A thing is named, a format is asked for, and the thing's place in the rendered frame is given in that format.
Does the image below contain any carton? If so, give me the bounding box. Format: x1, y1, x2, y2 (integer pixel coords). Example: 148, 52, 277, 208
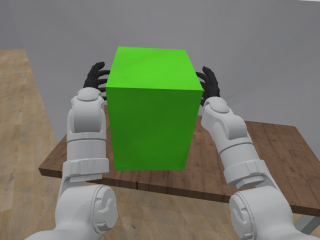
105, 46, 204, 171

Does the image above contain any robot right hand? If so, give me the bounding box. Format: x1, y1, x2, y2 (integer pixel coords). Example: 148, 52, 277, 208
195, 66, 220, 106

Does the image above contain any robot left hand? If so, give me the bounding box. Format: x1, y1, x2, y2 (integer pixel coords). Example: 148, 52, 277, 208
83, 61, 110, 101

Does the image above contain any robot left upper arm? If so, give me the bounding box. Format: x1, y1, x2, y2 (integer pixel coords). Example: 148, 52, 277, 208
24, 184, 118, 240

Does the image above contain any right robot forearm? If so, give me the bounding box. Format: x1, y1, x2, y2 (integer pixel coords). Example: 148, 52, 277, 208
201, 96, 295, 225

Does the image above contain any left robot forearm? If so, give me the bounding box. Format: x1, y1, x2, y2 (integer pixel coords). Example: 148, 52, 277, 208
55, 87, 109, 224

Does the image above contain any robot right upper arm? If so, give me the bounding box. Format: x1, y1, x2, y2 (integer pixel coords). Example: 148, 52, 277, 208
229, 185, 320, 240

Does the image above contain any table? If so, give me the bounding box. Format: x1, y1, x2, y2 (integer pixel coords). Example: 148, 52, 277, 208
38, 104, 320, 235

